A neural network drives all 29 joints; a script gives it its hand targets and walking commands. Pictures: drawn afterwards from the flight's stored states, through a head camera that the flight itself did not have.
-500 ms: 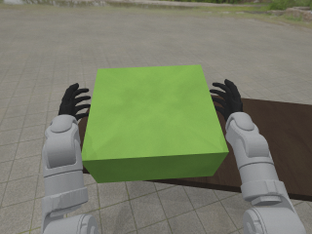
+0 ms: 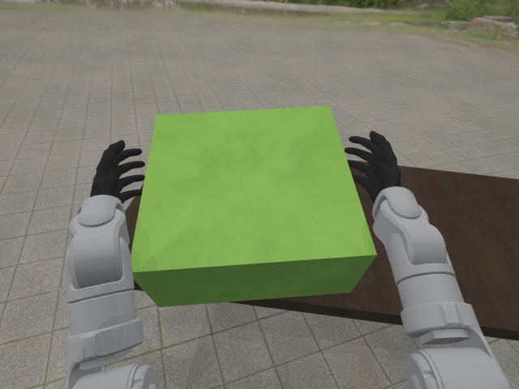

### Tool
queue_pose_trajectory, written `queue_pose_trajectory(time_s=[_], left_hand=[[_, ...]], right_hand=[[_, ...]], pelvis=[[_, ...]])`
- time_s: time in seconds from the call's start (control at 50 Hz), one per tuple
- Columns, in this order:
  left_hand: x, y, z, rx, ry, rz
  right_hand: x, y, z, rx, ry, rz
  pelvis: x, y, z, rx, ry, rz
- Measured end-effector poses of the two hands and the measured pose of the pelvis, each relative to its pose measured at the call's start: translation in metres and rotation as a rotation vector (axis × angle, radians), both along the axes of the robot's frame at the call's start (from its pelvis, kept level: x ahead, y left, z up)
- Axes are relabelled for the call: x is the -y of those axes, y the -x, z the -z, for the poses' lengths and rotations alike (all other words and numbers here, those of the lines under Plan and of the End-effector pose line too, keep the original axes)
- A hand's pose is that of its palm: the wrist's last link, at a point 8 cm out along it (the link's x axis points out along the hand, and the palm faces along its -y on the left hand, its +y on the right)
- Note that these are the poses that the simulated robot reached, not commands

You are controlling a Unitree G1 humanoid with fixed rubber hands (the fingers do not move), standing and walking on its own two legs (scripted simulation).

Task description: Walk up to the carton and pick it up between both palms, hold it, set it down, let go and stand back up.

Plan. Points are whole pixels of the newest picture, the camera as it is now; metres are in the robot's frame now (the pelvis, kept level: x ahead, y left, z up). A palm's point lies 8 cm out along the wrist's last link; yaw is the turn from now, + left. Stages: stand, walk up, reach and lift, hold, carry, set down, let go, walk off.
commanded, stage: hold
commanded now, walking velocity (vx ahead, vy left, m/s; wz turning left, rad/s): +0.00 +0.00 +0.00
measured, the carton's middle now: (249, 200) +0.40 +0.02 +0.14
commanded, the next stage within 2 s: set down in 0.60 s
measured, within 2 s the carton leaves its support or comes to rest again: neither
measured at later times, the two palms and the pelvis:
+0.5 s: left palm (111, 191) +0.34 +0.21 +0.20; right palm (388, 186) +0.35 -0.18 +0.21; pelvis -0.01 -0.01 +0.00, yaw +0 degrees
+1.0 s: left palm (117, 181) +0.36 +0.20 +0.20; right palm (386, 187) +0.36 -0.19 +0.20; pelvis +0.02 +0.00 +0.00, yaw -1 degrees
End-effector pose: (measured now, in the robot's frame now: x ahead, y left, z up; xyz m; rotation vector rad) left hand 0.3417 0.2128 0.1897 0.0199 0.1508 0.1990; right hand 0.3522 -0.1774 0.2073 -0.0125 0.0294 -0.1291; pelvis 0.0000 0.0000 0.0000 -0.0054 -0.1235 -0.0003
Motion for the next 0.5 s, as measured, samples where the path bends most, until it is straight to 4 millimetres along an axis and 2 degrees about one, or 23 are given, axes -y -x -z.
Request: queue_pose_trajectory(time_s=[0.06, 0.22, 0.28, 0.34, 0.42, 0.5], left_hand=[[0.004, 0.000, 0.000, -0.005, -0.007, 0.012], [0.021, -0.001, -0.004, -0.039, -0.058, 0.052], [0.023, -0.003, -0.008, -0.036, -0.067, 0.043], [0.022, -0.003, -0.013, -0.017, -0.060, 0.026], [0.014, -0.002, -0.017, 0.006, -0.038, 0.008], [0.005, -0.001, -0.010, -0.007, 0.002, 0.004]], right_hand=[[0.005, 0.002, 0.002, -0.007, -0.009, 0.011], [0.022, 0.011, 0.029, -0.045, -0.069, 0.039], [0.024, 0.012, 0.033, -0.042, -0.078, 0.035], [0.022, 0.010, 0.027, -0.020, -0.067, 0.027], [0.015, 0.006, 0.010, 0.004, -0.033, 0.015], [0.006, 0.002, -0.002, -0.007, 0.006, 0.003]], pelvis=[[0.000, 0.000, 0.000, 0.004, 0.000, -0.002], [-0.007, 0.005, 0.000, 0.008, 0.000, 0.010], [-0.008, 0.006, 0.000, -0.005, -0.002, 0.018], [-0.006, 0.008, 0.000, -0.015, -0.003, 0.021], [0.000, 0.008, 0.000, -0.014, -0.004, 0.018], [0.005, 0.007, 0.000, -0.002, -0.004, 0.006]])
